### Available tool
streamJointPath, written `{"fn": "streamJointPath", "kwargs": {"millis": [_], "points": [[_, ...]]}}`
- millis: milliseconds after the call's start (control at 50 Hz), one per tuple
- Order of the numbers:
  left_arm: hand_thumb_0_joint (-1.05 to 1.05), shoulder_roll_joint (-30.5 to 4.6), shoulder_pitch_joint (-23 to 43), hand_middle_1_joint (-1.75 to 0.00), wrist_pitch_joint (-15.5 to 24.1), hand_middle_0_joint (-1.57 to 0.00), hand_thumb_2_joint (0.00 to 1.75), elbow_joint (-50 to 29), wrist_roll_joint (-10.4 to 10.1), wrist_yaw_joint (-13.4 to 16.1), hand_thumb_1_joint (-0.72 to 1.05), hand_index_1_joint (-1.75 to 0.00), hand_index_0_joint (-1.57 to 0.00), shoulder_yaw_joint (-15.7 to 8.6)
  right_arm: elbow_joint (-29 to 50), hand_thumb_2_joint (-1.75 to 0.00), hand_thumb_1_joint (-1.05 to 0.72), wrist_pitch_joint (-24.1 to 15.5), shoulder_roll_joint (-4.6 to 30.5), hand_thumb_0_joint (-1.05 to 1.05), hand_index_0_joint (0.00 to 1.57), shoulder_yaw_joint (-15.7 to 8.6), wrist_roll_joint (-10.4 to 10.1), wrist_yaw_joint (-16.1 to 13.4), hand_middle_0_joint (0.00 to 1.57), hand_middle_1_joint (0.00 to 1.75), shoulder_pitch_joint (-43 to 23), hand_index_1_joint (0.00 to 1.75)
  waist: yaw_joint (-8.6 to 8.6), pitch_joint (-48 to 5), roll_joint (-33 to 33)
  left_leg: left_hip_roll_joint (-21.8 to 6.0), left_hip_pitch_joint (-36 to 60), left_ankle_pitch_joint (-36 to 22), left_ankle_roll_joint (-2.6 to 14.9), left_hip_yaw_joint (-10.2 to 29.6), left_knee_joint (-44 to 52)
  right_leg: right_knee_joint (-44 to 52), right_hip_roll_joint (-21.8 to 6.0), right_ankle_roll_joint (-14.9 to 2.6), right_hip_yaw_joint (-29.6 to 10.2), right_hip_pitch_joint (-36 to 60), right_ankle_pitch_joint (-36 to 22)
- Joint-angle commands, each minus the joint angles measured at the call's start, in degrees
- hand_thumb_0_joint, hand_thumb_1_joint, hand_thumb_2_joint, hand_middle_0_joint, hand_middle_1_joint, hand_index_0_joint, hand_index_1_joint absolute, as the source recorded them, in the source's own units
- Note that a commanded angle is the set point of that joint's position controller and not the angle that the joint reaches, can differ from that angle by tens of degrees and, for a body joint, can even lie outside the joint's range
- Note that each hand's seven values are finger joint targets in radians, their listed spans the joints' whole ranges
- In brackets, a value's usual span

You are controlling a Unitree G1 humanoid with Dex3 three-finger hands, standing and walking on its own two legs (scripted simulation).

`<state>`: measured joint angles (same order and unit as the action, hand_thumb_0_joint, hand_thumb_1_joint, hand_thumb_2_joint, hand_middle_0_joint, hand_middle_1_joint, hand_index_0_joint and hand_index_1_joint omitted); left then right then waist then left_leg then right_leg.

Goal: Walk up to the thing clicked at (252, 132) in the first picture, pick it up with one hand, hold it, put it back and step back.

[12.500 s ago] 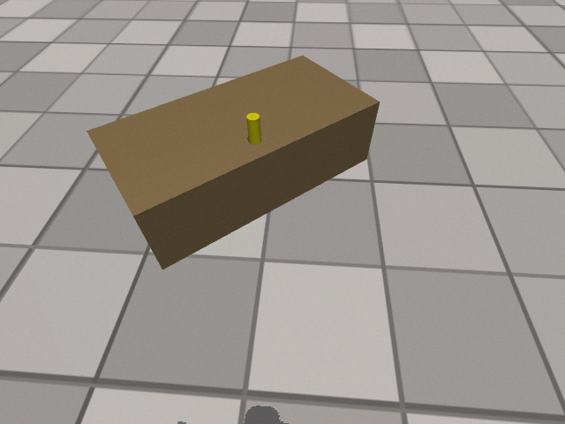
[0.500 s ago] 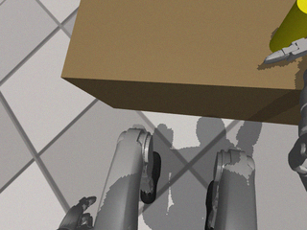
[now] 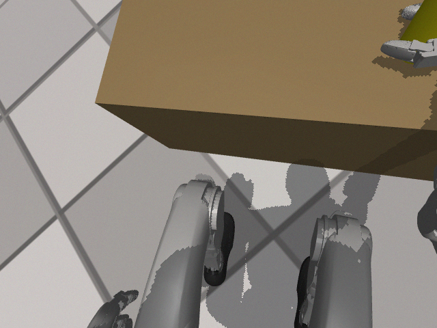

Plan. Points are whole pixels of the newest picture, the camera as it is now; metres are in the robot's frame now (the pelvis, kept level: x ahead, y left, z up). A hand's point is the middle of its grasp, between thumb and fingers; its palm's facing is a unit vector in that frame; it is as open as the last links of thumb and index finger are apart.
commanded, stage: close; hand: right
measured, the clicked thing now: out of the picture +0.58 -0.17 +0.02
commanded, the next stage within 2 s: settle in 0.04 s
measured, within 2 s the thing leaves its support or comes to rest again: leaves its support in 0.40 s
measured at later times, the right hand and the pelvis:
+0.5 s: hand out of the picture +0.59 -0.18 +0.04, palm faces +0.05 +1.00 -0.04, open 7.4 cm; pelvis +0.00 +0.00 +0.02, yaw +0 degrees
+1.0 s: hand out of the picture +0.60 -0.18 +0.10, palm faces +0.04 +1.00 -0.03, open 7.4 cm; pelvis +0.01 +0.00 +0.07, yaw +0 degrees
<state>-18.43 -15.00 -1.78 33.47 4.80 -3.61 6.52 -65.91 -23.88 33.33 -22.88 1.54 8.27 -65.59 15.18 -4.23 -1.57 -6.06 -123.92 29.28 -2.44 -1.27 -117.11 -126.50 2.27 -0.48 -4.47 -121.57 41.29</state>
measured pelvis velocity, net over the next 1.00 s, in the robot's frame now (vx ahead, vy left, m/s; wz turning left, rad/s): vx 0.01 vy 0.00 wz -0.01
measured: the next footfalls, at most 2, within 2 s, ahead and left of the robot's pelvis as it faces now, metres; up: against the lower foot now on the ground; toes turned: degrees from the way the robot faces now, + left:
none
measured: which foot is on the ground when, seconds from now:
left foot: down 0.00-1.00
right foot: down 0.00-1.00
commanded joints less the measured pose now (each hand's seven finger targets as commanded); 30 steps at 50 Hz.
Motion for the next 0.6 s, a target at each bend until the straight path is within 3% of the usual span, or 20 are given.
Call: {"fn": "streamJointPath", "kwargs": {"millis": [0,40,80,100,140,180,200,300,380,440,460,520,580], "points": [[0.00,-13.1,-12.9,-0.30,0.0,-0.20,0.89,-0.9,-0.2,0.9,0.90,-0.30,-0.20,-4.7,13.1,-0.73,-0.13,-4.1,11.9,0.00,1.12,-1.4,-1.0,-0.1,1.13,0.94,-25.7,0.94,2.38,-41.9,-12.3,2.2,30.8,-6.7,3.77,-3.0,8.2,17.9,-0.1,-0.76,2.1,20.3,-10.7],[0.00,-13.3,-13.1,-0.30,0.0,-0.20,0.89,-0.5,-0.1,1.1,0.90,-0.30,-0.20,-4.9,12.7,-0.80,-0.21,-3.9,13.1,0.00,1.18,-2.1,-0.7,-0.2,1.18,1.01,-25.0,1.01,1.81,-42.3,-12.9,2.3,30.2,-6.8,3.91,-2.9,8.1,18.0,-0.3,-0.58,2.1,21.4,-11.2],[0.00,-13.4,-13.0,-0.30,-0.1,-0.20,0.89,-0.3,0.0,1.1,0.90,-0.30,-0.20,-4.8,11.8,-0.88,-0.29,-4.0,11.3,0.00,1.23,-0.8,-0.7,-0.1,1.24,1.08,-26.2,1.08,2.85,-40.5,-13.7,2.2,28.2,-6.1,4.00,-3.2,8.0,18.5,-0.4,-0.48,1.4,21.9,-10.3],[0.00,-13.4,-12.8,-0.30,-0.1,-0.20,0.89,-0.3,0.0,1.1,0.90,-0.31,-0.20,-4.8,13.8,-0.96,-0.30,-4.2,12.3,0.00,1.26,-1.2,-0.8,0.0,1.26,1.15,-28.1,1.15,2.58,-41.2,-14.1,2.2,27.9,-5.6,4.00,-3.1,8.2,18.6,-0.3,-0.50,1.4,22.3,-9.5],[0.00,-13.1,-12.7,-0.31,0.0,-0.21,0.91,-0.5,0.1,1.1,0.89,-0.32,-0.21,-4.7,11.6,-1.08,-0.33,-4.0,11.2,0.00,1.27,-0.6,-0.7,0.3,1.25,1.25,-25.5,1.25,2.36,-42.1,-13.2,2.1,30.7,-6.6,3.91,-2.9,8.5,17.9,-0.2,-0.68,2.3,21.5,-10.6],[0.00,-13.5,-12.8,-0.31,0.0,-0.22,0.90,-0.6,0.1,1.1,0.89,-0.32,-0.21,-4.8,14.3,-1.23,-0.42,-4.1,13.7,0.00,1.32,-1.3,-0.4,0.3,1.30,1.34,-26.8,1.34,1.62,-43.3,-15.0,2.1,30.0,-7.3,4.10,-2.9,8.0,18.3,-0.3,-0.39,2.2,23.2,-12.0],[0.00,-13.4,-12.8,-0.31,0.0,-0.21,0.90,-0.4,0.1,1.1,0.89,-0.32,-0.21,-4.7,14.1,-1.26,-0.44,-4.0,13.1,0.00,1.34,-1.0,-0.5,0.4,1.32,1.36,-26.8,1.36,1.85,-43.9,-15.4,2.1,30.3,-7.5,4.13,-2.9,8.1,18.4,-0.2,-0.35,2.1,23.8,-12.3],[0.00,-13.6,-12.7,-0.31,-0.2,-0.21,0.90,-0.7,-0.4,1.4,0.89,-0.31,-0.21,-5.4,17.9,-1.34,-0.49,-3.1,13.3,0.00,1.41,-1.2,-0.8,0.3,1.38,1.45,-29.8,1.45,1.59,-46.0,-16.4,2.1,29.3,-7.4,4.25,-3.0,8.5,20.4,-0.6,0.00,0.6,27.9,-11.9],[0.00,-13.0,-13.0,-0.31,0.1,-0.21,0.90,-0.4,-0.8,1.8,0.90,-0.31,-0.21,-5.9,20.1,-1.41,-0.50,-2.0,14.1,0.00,1.45,-1.2,-1.3,-0.1,1.42,1.52,-30.6,1.52,0.94,-48.6,-16.6,2.0,32.9,-7.6,4.26,-2.3,10.2,21.1,-0.4,-0.22,1.9,28.7,-12.1],[0.00,-12.5,-13.1,-0.31,0.3,-0.21,0.89,-0.4,-1.2,2.2,0.90,-0.31,-0.21,-6.1,19.8,-1.43,-0.55,-1.1,11.9,0.00,1.48,0.0,-1.7,-0.4,1.45,1.54,-31.3,1.54,2.03,-47.1,-14.6,2.1,33.8,-6.9,4.08,-2.2,12.2,22.2,-0.4,-0.50,1.9,28.0,-10.8],[0.00,-12.5,-12.8,-0.31,0.5,-0.21,0.90,-0.3,-1.3,2.2,0.90,-0.31,-0.21,-6.2,19.9,-1.43,-0.54,-0.8,12.1,0.00,1.47,-0.2,-1.7,-0.4,1.44,1.54,-30.4,1.54,0.95,-47.1,-15.6,2.0,33.6,-7.1,4.20,-2.1,12.4,23.0,-0.4,-0.31,2.0,29.5,-11.3],[0.00,-12.1,-13.0,-0.31,0.7,-0.21,0.89,-0.2,-1.7,2.4,0.91,-0.31,-0.21,-6.5,17.4,-1.43,-0.52,0.3,10.6,0.00,1.50,0.7,-1.5,-0.5,1.46,1.55,-29.9,1.55,1.88,-45.2,-13.9,2.2,33.7,-6.3,4.09,-2.1,14.4,24.4,-0.4,-0.50,1.6,29.5,-10.0],[0.00,-11.9,-13.1,-0.31,0.9,-0.21,0.89,-0.1,-2.0,2.6,0.91,-0.31,-0.21,-6.6,16.3,-1.43,-0.52,0.8,12.2,0.00,1.50,0.0,-1.5,-0.6,1.46,1.55,-29.2,1.55,1.05,-43.8,-13.0,2.3,34.5,-5.0,4.14,-1.7,15.6,25.5,-0.5,-0.66,1.7,28.2,-8.8]]}}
